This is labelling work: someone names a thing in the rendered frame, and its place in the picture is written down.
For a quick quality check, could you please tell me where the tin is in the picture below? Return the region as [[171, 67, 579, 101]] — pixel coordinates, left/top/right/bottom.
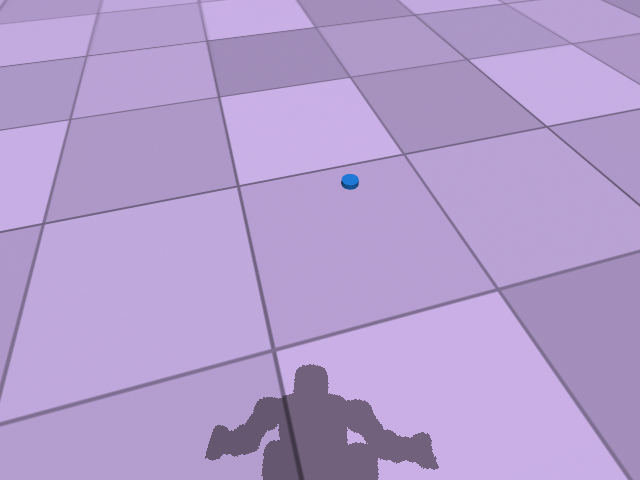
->
[[341, 174, 359, 190]]

